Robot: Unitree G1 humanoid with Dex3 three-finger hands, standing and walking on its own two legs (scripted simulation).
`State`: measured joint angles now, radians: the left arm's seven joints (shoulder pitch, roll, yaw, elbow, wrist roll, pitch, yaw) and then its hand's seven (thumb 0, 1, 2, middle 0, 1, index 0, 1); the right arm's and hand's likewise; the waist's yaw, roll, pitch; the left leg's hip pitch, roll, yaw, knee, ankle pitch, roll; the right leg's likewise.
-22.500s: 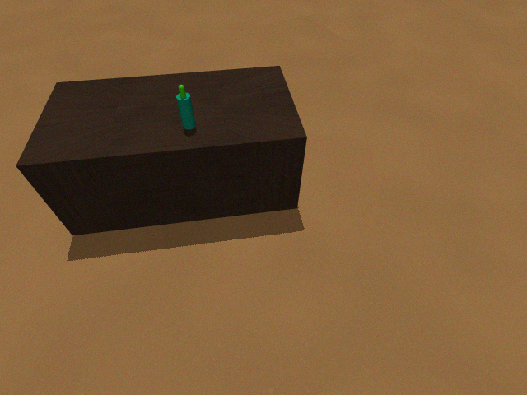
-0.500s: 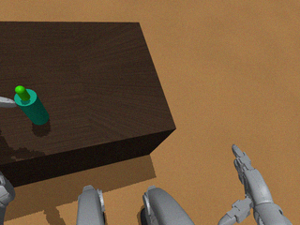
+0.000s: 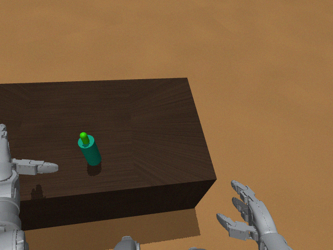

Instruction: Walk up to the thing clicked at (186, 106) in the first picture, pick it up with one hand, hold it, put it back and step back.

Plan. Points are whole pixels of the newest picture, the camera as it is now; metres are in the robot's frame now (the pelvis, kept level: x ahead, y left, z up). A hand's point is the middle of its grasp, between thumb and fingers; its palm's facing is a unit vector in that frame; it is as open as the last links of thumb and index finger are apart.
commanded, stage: home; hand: left
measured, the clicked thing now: (89, 147) +0.47 +0.24 -0.17
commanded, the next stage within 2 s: none
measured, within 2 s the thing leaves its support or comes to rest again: neither
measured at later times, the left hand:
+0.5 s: hand (92, 248) +0.16 +0.16 -0.05, palm faces +0.13 -0.97 -0.22, open 17.2 cm
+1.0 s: hand out of the picture +0.15 +0.14 -0.05, palm faces +0.13 -0.96 -0.23, open 17.3 cm
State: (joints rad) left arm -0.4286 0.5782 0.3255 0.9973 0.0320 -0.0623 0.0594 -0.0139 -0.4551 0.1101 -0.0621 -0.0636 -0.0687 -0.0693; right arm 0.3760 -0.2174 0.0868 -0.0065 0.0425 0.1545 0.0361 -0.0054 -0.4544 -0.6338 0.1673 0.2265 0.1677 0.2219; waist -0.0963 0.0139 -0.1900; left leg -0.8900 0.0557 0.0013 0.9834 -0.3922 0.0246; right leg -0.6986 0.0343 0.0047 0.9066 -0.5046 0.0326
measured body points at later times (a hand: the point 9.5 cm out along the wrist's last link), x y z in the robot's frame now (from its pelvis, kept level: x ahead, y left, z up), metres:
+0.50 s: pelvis -0.01 -0.02 +0.01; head +0.01 -0.02 +0.46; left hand +0.15 +0.21 -0.03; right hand +0.16 -0.24 -0.03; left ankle +0.04 +0.10 -0.68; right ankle -0.04 -0.15 -0.68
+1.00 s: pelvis -0.02 -0.04 +0.00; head +0.01 -0.04 +0.45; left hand +0.14 +0.19 -0.03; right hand +0.15 -0.27 -0.02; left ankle +0.04 +0.10 -0.68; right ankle -0.04 -0.15 -0.68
